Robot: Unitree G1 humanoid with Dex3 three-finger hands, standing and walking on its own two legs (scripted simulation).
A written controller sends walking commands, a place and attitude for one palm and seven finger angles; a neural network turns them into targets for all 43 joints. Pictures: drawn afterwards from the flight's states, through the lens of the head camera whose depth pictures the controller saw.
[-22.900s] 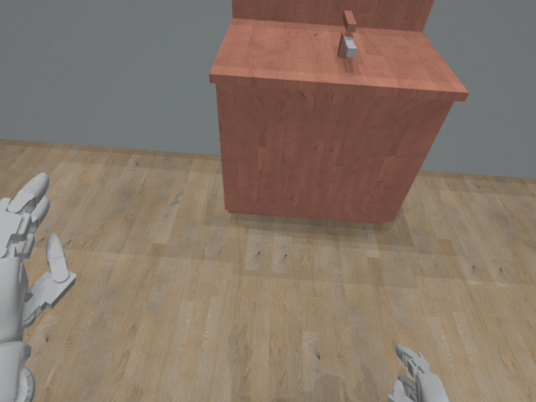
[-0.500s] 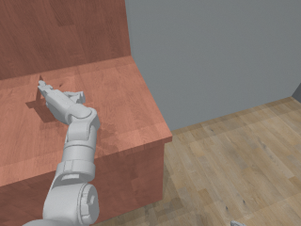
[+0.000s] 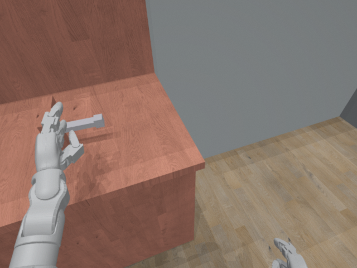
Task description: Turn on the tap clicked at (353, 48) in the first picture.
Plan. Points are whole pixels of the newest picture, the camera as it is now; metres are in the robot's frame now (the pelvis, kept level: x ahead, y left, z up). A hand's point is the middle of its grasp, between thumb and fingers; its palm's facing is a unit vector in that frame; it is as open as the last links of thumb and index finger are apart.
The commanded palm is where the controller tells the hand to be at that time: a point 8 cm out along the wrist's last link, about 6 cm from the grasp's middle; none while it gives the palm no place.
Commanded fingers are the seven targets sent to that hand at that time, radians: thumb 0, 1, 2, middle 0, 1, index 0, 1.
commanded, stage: draw the hand back beside the body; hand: left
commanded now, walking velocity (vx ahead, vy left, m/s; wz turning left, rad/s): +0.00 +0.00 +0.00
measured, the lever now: (99, 120) +0.48 +0.28 +0.07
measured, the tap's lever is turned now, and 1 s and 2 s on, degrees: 86 86 86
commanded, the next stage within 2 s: step back with the hand held close in 1.08 s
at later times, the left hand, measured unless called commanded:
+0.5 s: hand (58, 171) +0.24 +0.25 +0.15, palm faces +0.37 -0.88 -0.29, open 7.6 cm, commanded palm +0.20 +0.29 +0.16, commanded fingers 0.00 0.90 0.90 -0.20 -0.29 -0.20 -0.29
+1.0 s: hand (39, 197) +0.19 +0.25 +0.16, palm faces +0.44 -0.83 -0.35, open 7.5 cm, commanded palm +0.15 +0.29 +0.17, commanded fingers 0.00 0.90 0.90 -0.20 -0.30 -0.20 -0.30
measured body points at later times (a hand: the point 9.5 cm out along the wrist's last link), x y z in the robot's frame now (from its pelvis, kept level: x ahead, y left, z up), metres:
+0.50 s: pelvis -0.01 +0.02 +0.00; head -0.03 -0.01 +0.45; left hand +0.22 +0.29 +0.17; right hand +0.16 -0.21 -0.10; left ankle -0.01 +0.12 -0.75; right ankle -0.01 -0.09 -0.74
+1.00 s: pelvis -0.01 +0.01 +0.00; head -0.02 -0.02 +0.45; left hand +0.16 +0.30 +0.18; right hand +0.19 -0.21 -0.09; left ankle -0.01 +0.12 -0.74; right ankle -0.01 -0.09 -0.75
